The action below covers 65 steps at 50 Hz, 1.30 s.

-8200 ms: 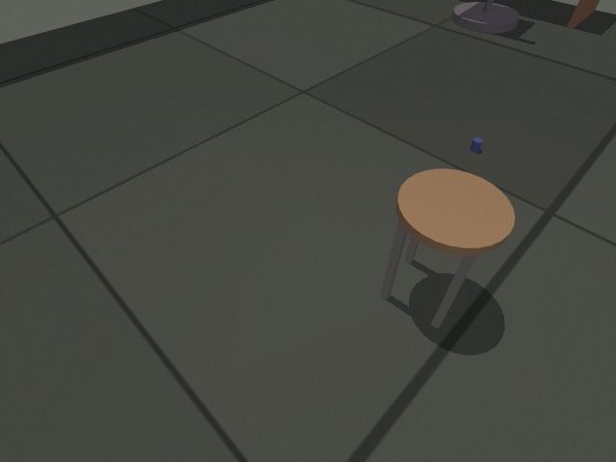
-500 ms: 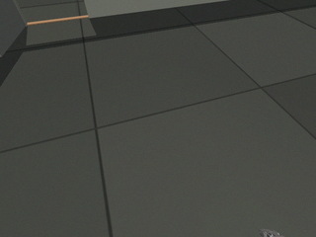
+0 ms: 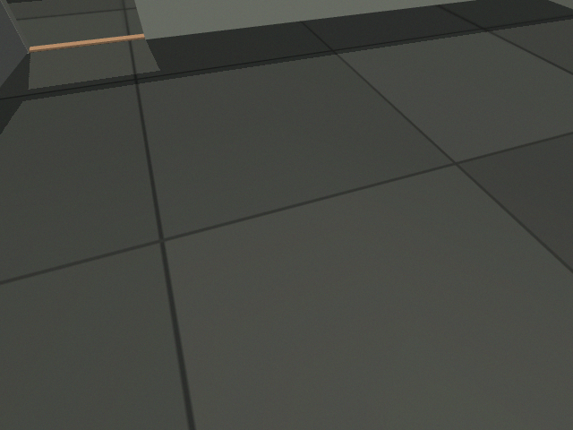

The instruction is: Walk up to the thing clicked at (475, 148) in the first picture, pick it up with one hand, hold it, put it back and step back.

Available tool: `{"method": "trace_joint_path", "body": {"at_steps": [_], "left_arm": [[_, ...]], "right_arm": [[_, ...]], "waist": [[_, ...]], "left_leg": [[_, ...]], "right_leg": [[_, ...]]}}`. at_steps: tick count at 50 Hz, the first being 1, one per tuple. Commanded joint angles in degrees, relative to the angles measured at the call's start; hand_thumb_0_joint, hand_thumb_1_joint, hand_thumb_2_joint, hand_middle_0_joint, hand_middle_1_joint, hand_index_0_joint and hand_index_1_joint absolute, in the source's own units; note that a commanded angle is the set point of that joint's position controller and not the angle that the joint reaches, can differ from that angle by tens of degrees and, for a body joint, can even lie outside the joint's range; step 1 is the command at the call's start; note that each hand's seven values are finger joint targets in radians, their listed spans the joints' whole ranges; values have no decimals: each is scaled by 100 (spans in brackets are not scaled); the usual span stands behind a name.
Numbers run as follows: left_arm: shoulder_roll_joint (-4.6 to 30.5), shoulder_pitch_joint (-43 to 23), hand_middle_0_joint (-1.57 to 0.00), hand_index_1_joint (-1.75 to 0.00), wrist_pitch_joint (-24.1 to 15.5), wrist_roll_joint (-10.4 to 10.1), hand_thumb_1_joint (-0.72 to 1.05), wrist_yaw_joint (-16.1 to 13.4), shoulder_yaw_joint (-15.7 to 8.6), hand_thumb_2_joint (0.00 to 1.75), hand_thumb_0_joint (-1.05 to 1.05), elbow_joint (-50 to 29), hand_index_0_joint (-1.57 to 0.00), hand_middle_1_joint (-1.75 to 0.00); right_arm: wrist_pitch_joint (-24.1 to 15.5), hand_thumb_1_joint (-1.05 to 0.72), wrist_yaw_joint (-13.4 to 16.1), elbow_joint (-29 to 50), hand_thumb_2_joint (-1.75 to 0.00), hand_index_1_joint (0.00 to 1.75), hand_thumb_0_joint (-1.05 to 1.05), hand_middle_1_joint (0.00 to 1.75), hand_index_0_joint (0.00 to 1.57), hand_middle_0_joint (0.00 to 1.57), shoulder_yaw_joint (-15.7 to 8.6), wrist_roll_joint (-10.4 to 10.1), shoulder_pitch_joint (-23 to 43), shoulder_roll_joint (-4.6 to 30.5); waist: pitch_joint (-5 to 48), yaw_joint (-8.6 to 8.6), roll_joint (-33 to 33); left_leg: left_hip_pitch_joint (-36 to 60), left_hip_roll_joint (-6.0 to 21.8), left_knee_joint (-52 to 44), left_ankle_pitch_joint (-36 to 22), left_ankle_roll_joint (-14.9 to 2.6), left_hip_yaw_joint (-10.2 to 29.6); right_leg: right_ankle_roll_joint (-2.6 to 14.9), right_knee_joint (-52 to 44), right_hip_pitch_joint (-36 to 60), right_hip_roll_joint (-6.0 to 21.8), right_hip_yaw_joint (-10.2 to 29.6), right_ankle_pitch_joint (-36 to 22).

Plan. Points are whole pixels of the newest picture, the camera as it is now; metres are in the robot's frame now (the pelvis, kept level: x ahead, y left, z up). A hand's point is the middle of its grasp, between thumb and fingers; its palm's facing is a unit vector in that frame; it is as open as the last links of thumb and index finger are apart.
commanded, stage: stand
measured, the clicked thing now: out of the picture +0.59 -1.56 -0.75
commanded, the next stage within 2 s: none
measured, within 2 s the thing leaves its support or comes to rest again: neither
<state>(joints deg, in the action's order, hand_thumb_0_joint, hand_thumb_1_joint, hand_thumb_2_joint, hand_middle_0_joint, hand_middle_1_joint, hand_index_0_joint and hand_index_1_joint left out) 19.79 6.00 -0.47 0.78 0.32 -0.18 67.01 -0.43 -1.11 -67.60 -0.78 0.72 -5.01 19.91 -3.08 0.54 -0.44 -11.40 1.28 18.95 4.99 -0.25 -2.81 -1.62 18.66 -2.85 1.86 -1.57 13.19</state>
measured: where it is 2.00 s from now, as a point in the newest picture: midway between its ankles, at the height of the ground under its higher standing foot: outside the picture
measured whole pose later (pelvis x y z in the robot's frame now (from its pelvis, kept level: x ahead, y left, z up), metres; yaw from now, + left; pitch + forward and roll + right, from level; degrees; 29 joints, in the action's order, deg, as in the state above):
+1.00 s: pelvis +0.02 +0.00 +0.00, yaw +0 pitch -2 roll +0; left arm 19.8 6.7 -0.3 0.9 -0.2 0.0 64.3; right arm -0.4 -0.8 -66.2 -0.6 0.7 -3.7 19.7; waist -2.7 0.1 -0.3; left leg -10.5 0.7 19.6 7.2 -0.5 -3.0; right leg -2.1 17.0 -0.8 2.5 -1.5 14.2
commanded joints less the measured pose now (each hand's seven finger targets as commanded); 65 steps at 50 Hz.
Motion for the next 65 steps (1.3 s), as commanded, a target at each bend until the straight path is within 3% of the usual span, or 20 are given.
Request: {"method": "trace_joint_path", "body": {"at_steps": [1,18,22,26,32,37,41,53,58,65], "left_arm": [[1283,-239,-20,-30,-127,-15,90,-61,-239,90,0,-382,-20,-30],[1219,-40,-20,-30,-113,1,90,-68,-224,90,0,-465,-20,-30],[1247,-29,-20,-30,-96,7,90,-58,-237,90,0,-478,-20,-30],[1239,0,-20,-30,-113,2,90,-69,-239,90,0,-511,-20,-30],[1231,11,-20,-30,-98,-6,90,-72,-233,90,0,-513,-20,-30],[1248,-28,-20,-30,-113,-9,90,-88,-223,90,0,-555,-20,-30],[1253,-9,-20,-30,-115,-9,90,-97,-228,90,0,-565,-20,-30],[1260,-48,-20,-30,-110,6,90,-106,-241,90,0,-585,-20,-30],[1251,-6,-20,-30,-131,2,90,-109,-238,90,0,-615,-20,-30],[1234,-18,-20,-30,-102,7,90,-101,-238,90,0,-627,-20,-30]], "right_arm": [[-151,-90,110,417,-90,30,0,30,20,20,-180,-28,369,1227],[-137,-90,114,482,-90,30,0,30,20,20,-175,-35,410,1231],[-117,-90,109,464,-90,30,0,30,20,20,-177,-38,358,1251],[-152,-90,115,478,-90,30,0,30,20,20,-167,-33,346,1222],[-144,-90,121,472,-90,30,0,30,20,20,-174,-44,379,1256],[-160,-90,126,484,-90,30,0,30,20,20,-165,-40,371,1214],[-151,-90,134,471,-90,30,0,30,20,20,-167,-39,347,1226],[-120,-90,129,514,-90,30,0,30,20,20,-182,-40,375,1213],[-142,-90,129,536,-90,30,0,30,20,20,-173,-47,318,1199],[-125,-90,134,538,-90,30,0,30,20,20,-181,-42,349,1216]], "waist": [[401,5,84],[351,-9,-6],[316,16,108],[534,-23,56],[418,-24,95],[592,-20,-11],[684,-25,15],[416,-18,-41],[585,-18,5],[438,-17,35]], "left_leg": [[510,700,-330,253,-52,786],[609,697,-284,87,-86,788],[452,678,-412,586,-72,836],[678,699,-250,-252,-93,782],[664,675,-235,-241,-76,772],[798,722,-42,-970,-116,706],[841,728,-2,-1162,-116,687],[717,676,-121,-575,-94,685],[847,706,-16,-1146,-125,650],[760,687,-118,-632,-111,677]], "right_leg": [[244,-485,-581,598,519,-194],[225,-507,-659,597,466,-218],[238,-483,-616,583,452,-83],[222,-446,-459,624,461,-449],[219,-456,-527,623,443,-398],[200,-441,-367,669,437,-844],[173,-442,-248,680,420,-1067],[196,-580,-345,676,405,-643],[184,-530,-175,703,399,-1141],[221,-586,-316,671,401,-683]]}}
